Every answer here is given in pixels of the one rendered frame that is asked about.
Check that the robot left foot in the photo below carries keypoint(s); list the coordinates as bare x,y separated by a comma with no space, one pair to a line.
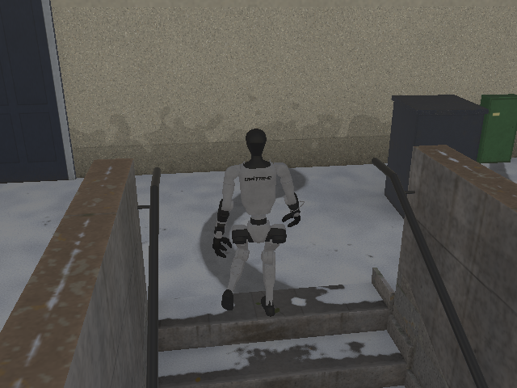
227,300

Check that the robot foot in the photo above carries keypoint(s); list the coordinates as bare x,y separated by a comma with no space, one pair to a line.
270,310
227,300

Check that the robot left upper arm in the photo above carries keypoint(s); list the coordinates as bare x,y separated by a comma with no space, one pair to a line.
231,173

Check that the robot left hand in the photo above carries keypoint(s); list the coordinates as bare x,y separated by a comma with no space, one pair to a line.
217,246

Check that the robot right hand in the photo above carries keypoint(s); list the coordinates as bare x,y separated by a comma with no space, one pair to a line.
295,222

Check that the right robot forearm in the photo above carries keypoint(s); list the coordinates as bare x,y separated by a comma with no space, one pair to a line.
295,209

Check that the left robot forearm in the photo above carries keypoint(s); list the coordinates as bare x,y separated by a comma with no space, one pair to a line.
221,221

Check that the robot right foot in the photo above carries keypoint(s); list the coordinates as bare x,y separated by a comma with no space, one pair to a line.
270,310

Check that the robot right upper arm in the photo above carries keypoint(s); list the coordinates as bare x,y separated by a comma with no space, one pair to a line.
282,171

